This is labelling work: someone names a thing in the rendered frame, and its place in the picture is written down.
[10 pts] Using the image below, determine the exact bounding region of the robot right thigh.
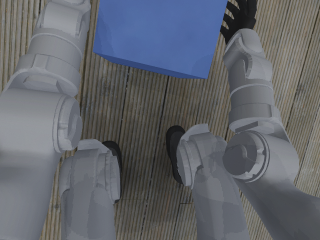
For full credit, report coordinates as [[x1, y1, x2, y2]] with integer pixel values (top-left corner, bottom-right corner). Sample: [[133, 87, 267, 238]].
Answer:
[[177, 132, 250, 240]]

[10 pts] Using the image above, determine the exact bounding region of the left robot forearm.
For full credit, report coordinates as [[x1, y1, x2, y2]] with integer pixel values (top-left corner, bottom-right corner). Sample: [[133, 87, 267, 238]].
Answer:
[[0, 0, 91, 98]]

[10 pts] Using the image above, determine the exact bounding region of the robot right upper arm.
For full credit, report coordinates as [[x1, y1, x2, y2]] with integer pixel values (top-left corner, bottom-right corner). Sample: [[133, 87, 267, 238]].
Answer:
[[222, 130, 320, 240]]

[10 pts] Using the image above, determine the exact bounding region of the right robot forearm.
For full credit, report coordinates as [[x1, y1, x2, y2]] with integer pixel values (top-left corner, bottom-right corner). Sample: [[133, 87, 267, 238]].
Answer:
[[223, 28, 292, 145]]

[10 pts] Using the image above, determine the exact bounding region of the robot right shin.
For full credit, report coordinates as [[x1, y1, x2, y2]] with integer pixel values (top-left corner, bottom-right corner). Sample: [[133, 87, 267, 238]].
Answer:
[[176, 123, 227, 175]]

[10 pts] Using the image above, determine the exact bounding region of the carton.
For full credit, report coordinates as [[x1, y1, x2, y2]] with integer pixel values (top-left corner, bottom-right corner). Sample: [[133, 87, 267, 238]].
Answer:
[[92, 0, 228, 79]]

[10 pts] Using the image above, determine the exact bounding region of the right robot hand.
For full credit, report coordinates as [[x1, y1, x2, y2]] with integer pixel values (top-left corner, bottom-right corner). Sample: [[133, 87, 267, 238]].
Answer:
[[220, 0, 257, 45]]

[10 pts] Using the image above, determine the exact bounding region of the robot left upper arm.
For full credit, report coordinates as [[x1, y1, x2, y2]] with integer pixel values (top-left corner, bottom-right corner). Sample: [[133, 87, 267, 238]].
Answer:
[[0, 87, 83, 240]]

